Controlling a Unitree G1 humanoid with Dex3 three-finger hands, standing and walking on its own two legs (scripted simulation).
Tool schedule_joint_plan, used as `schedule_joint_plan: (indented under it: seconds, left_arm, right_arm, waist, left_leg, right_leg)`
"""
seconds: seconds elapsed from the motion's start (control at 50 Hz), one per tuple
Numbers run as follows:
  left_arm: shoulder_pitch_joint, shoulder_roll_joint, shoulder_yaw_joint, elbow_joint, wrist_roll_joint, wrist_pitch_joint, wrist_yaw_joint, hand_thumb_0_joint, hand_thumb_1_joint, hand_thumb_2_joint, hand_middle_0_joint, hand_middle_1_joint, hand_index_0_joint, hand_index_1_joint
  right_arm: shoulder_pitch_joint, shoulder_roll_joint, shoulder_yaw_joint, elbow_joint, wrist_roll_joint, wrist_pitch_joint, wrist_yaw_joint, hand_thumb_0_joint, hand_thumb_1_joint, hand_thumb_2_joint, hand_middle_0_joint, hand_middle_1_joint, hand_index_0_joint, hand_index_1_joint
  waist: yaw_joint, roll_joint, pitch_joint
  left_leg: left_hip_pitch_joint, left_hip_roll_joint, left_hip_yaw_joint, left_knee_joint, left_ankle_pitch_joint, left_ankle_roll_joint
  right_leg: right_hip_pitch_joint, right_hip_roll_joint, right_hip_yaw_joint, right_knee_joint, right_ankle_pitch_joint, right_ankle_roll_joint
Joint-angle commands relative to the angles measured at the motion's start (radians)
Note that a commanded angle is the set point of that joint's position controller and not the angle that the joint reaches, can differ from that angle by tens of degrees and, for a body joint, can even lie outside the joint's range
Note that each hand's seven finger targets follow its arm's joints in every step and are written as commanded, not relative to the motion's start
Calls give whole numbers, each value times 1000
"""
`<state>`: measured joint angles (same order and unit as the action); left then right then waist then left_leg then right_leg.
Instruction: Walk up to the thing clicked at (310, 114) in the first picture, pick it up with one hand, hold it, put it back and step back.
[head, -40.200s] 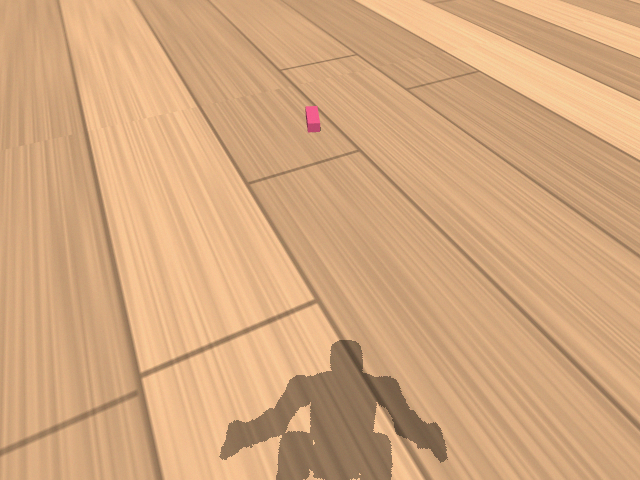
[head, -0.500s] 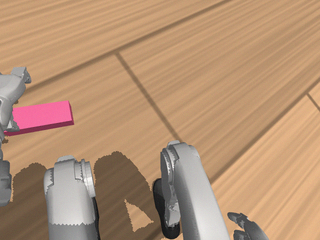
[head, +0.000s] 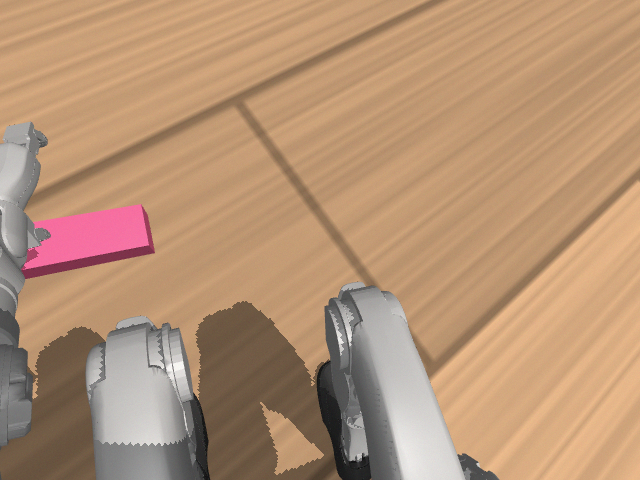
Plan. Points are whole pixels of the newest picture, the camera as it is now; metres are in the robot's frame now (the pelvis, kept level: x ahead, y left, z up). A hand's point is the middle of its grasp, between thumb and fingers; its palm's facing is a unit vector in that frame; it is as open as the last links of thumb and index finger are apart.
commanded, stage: home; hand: left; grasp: from above
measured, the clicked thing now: (84, 241) +0.47 +0.30 -0.32
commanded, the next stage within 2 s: none
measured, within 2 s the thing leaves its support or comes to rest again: neither
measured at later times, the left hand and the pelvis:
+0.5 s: hand out of the picture +0.28 +0.26 +0.08, palm faces -0.12 -0.82 -0.56, open 7.5 cm; pelvis +0.00 +0.00 +0.18, yaw +6 degrees
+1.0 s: hand out of the picture +0.23 +0.22 +0.29, palm faces +0.21 -0.96 -0.21, open 7.4 cm; pelvis +0.08 +0.01 +0.35, yaw +9 degrees
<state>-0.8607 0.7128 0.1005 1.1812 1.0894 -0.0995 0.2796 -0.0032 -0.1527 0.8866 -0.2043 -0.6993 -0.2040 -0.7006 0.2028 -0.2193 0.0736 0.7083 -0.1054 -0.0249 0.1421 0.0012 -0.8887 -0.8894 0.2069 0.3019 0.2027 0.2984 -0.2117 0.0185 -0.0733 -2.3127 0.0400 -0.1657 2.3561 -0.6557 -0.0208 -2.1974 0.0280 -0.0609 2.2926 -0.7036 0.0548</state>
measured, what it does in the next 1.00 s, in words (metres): rises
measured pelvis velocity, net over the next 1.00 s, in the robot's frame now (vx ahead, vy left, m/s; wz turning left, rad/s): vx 0.08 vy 0.01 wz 0.16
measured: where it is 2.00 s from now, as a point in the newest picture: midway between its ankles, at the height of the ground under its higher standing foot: (273, 461)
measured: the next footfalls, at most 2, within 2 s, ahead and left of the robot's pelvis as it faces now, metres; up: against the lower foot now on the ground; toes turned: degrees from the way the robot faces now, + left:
none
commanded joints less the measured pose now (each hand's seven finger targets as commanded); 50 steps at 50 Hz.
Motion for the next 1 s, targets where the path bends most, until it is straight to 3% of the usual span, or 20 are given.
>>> schedule_joint_plan:
  seconds: [0.0, 0.04, 0.1, 0.16, 0.2, 0.24, 0.3, 0.36, 0.38, 0.48, 0.52, 0.58, 0.72, 0.82, 0.92, 0.98]
  left_arm:
    - [-122, 207, 42, -337, -169, 52, -62, 0, 475, 772, -184, -316, -180, -320]
    - [-20, 127, 12, -397, -244, 74, -117, 0, 635, 780, -180, -273, -179, -274]
    - [96, 75, 0, -538, -351, 106, -180, 0, 875, 900, -200, -299, -200, -299]
    - [187, 39, 9, -688, -450, 127, -216, 0, 900, 900, -200, -299, -200, -299]
    - [228, -9, -10, -776, -509, 138, -227, 0, 900, 900, -200, -299, -200, -299]
    - [281, -9, 13, -841, -559, 152, -226, 0, 900, 900, -200, -299, -200, -299]
    - [368, -67, -2, -926, -623, 185, -225, 0, 900, 899, -200, -298, -200, -298]
    - [440, -124, -19, -1026, -709, 221, -222, 0, 899, 899, -200, -298, -200, -299]
    - [506, -124, -7, -1018, -731, 236, -218, 0, 899, 900, -200, -298, -200, -298]
    - [663, -184, -12, -1130, -870, 307, -203, 0, 900, 900, -200, -299, -200, -299]
    - [708, -180, 15, -1170, -926, 330, -193, 0, 900, 900, -200, -299, -200, -299]
    - [809, -224, 7, -1205, -990, 369, -190, 0, 900, 900, -200, -299, -200, -299]
    - [998, -311, 19, -1299, -1100, 453, -185, 0, 900, 900, -200, -299, -200, -299]
    - [1161, -356, 26, -1363, -1147, 492, -191, 0, 900, 900, -200, -299, -200, -299]
    - [1291, -385, 12, -1459, -1158, 514, -203, 0, 900, 900, -200, -299, -200, -299]
    - [1334, -394, 4, -1496, -1153, 520, -212, 0, 900, 900, -200, -299, -200, -299]
  right_arm:
    - [184, -270, -142, -64, 49, 10, -18, 0, -897, -899, 200, 300, 200, 300]
    - [160, -257, -146, -72, 65, 16, -26, 0, -899, -900, 200, 300, 200, 300]
    - [116, -243, -155, -101, 84, 26, -40, 0, -899, -900, 200, 300, 200, 300]
    - [62, -233, -162, -137, 97, 27, -59, 0, -900, -900, 200, 300, 200, 300]
    - [39, -227, -161, -160, 105, 23, -72, 0, -900, -900, 200, 300, 200, 300]
    - [8, -228, -161, -176, 111, 14, -89, 0, -899, -900, 200, 300, 200, 300]
    - [-27, -223, -159, -201, 120, -5, -113, 0, -899, -900, 200, 300, 200, 300]
    - [-57, -216, -152, -222, 129, -33, -140, 0, -899, -900, 200, 300, 200, 300]
    - [-67, -214, -148, -225, 133, -40, -149, 0, -899, -900, 200, 300, 200, 300]
    - [-97, -187, -131, -255, 145, -70, -186, 0, -899, -900, 200, 300, 200, 300]
    - [-97, -177, -122, -264, 147, -81, -198, 0, -899, -900, 200, 300, 200, 300]
    - [-87, -160, -111, -274, 147, -98, -216, 0, -900, -900, 200, 300, 200, 300]
    - [-35, -127, -79, -288, 151, -141, -279, 0, -900, -900, 200, 300, 200, 300]
    - [8, -109, -70, -310, 147, -172, -314, 0, -900, -900, 200, 300, 200, 300]
    - [39, -98, -74, -329, 138, -195, -336, 0, -900, -900, 200, 300, 200, 300]
    - [38, -97, -76, -335, 129, -209, -340, 0, -900, -900, 200, 300, 200, 300]
  waist:
    - [77, 236, -826]
    - [78, 189, -774]
    - [98, 141, -727]
    - [121, 133, -696]
    - [117, 127, -659]
    - [136, 152, -644]
    - [141, 169, -607]
    - [130, 183, -583]
    - [139, 167, -569]
    - [131, 136, -526]
    - [136, 125, -520]
    - [134, 122, -485]
    - [137, 96, -404]
    - [139, 63, -346]
    - [153, 67, -307]
    - [159, 67, -249]
  left_leg:
    - [647, -19, 131, -354, 194, 52]
    - [644, -18, 125, -389, 197, 56]
    - [679, -13, 114, -455, 186, 58]
    - [757, -5, 94, -537, 137, 53]
    - [799, -2, 80, -604, 81, 50]
    - [865, 1, 68, -669, 38, 45]
    - [954, 5, 54, -763, -15, 36]
    - [1029, 3, 45, -841, -39, 32]
    - [1050, 2, 38, -864, -43, 32]
    - [1164, -7, 56, -966, -10, 33]
    - [1205, -9, 62, -1003, 11, 35]
    - [1280, -9, 60, -1073, 59, 33]
    - [1454, -9, 71, -1236, 184, 27]
    - [1552, -23, 108, -1320, 338, 29]
    - [1668, -26, 121, -1398, 462, 27]
    - [1692, -27, 123, -1441, 466, 25]
  right_leg:
    - [485, 30, -61, -372, 272, -79]
    - [519, 28, -55, -407, 281, -77]
    - [559, 26, -43, -469, 269, -78]
    - [579, 17, -35, -526, 221, -82]
    - [597, 10, -32, -575, 173, -83]
    - [616, 6, -28, -611, 138, -84]
    - [647, 1, -18, -673, 103, -84]
    - [703, -3, -10, -740, 90, -81]
    - [728, -4, -9, -760, 88, -79]
    - [874, -9, 13, -903, 102, -75]
    - [945, -10, 21, -954, 113, -74]
    - [1026, -13, 21, -1019, 153, -72]
    - [1250, -10, 17, -1198, 260, -69]
    - [1422, -5, 8, -1323, 385, -62]
    - [1531, -2, -3, -1405, 499, -57]
    - [1559, -1, -14, -1441, 496, -58]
